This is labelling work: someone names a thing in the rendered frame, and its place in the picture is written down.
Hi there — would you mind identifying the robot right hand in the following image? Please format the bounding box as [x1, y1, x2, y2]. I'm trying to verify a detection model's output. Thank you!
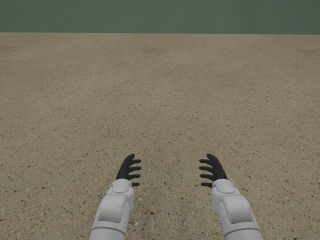
[199, 153, 228, 188]

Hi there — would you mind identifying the robot left hand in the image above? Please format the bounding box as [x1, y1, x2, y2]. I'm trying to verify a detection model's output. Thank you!
[115, 153, 142, 187]

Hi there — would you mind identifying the right robot forearm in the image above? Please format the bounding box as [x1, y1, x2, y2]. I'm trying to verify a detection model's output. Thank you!
[212, 179, 263, 240]

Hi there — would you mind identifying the left robot forearm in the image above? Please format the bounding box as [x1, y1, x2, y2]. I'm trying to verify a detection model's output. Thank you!
[89, 178, 134, 240]

